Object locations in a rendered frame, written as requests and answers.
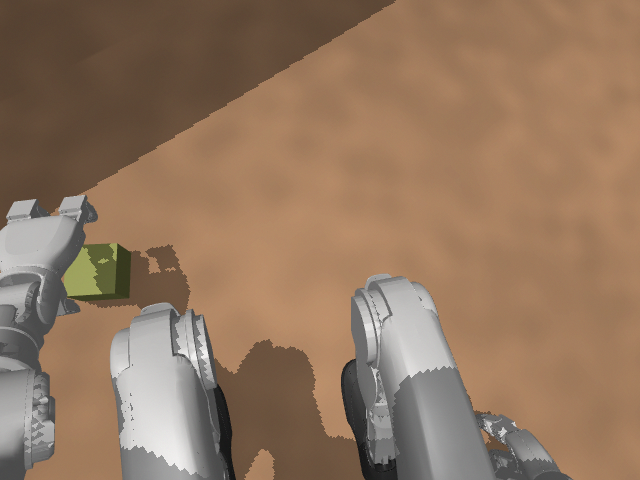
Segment left robot arm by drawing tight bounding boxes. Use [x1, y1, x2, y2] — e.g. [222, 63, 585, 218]
[0, 266, 63, 480]

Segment small box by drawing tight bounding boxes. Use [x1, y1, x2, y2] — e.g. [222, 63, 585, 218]
[64, 243, 131, 301]

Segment right robot hand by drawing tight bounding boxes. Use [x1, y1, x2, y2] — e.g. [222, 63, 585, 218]
[475, 414, 561, 480]

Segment left robot foot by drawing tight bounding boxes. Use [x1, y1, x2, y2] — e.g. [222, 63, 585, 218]
[213, 384, 236, 480]

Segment left robot hand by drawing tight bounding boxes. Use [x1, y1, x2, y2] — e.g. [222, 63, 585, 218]
[0, 195, 98, 317]

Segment right robot foot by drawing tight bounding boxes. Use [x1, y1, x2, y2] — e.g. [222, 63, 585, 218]
[341, 359, 398, 480]

